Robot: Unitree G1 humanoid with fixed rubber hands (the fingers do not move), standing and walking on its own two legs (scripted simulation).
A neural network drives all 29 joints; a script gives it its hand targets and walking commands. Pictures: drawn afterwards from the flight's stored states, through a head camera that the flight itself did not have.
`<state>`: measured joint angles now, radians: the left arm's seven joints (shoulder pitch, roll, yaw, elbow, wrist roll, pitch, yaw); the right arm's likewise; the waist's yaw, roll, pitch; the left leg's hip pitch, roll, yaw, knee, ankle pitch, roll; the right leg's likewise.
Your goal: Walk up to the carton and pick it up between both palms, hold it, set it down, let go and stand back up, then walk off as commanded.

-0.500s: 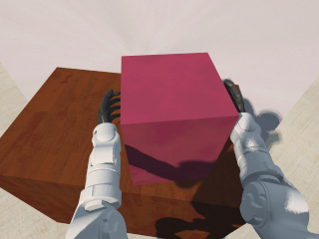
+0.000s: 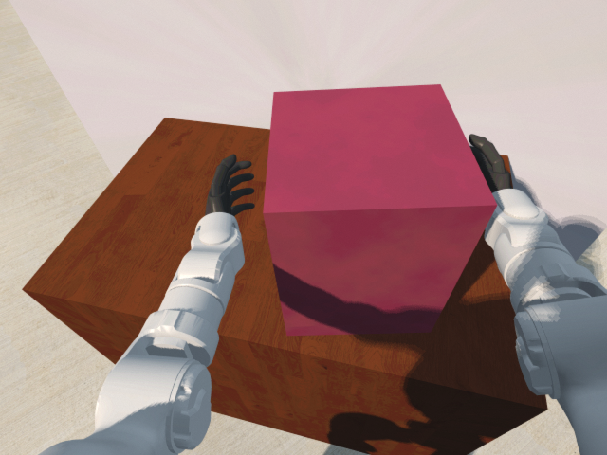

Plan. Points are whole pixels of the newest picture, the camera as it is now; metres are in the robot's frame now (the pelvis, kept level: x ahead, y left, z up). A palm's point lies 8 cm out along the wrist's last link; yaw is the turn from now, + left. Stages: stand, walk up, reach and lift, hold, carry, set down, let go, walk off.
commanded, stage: set down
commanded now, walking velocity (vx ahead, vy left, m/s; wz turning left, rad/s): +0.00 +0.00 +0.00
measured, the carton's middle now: (357, 220) +0.46 +0.04 +0.05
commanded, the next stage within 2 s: none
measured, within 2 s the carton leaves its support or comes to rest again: neither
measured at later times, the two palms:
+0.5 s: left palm (212, 251) +0.34 +0.22 +0.08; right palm (533, 251) +0.43 -0.18 +0.08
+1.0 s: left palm (202, 295) +0.29 +0.21 +0.06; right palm (583, 317) +0.36 -0.24 +0.06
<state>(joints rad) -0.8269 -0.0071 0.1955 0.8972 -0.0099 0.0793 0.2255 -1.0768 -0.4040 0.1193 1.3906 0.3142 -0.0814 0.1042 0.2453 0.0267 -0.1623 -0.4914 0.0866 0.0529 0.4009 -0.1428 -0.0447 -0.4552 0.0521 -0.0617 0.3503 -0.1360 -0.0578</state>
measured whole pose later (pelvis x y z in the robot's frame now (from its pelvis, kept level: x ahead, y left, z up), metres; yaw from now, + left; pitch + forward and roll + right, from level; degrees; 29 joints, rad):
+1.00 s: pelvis -0.01 -0.01 +0.00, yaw +1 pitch +4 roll +0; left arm -0.23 -0.01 0.13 0.30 0.02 0.19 0.21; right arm -0.44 -0.52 0.13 0.90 0.44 -0.15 0.28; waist 0.10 -0.01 -0.06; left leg -0.29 0.07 0.04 0.35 -0.13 -0.04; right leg -0.28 0.04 -0.07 0.36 -0.16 -0.06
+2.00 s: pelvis +0.01 +0.00 +0.01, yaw +0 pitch -2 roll +0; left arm 0.36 -0.07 -0.04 -0.15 0.05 0.16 0.27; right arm 0.21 -0.59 0.05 0.45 0.47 -0.22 0.34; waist 0.04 -0.03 -0.02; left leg -0.14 0.07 0.07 0.36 -0.18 -0.04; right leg -0.13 0.04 -0.04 0.36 -0.20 -0.06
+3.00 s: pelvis +0.02 +0.01 +0.01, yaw -1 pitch -1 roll +0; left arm 0.39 0.03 -0.01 0.10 0.06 0.09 0.18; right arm 0.30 -0.40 0.00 0.47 0.29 -0.20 0.23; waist 0.04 -0.02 0.00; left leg -0.11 0.06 0.07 0.33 -0.18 -0.03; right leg -0.10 0.03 -0.03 0.31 -0.18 -0.04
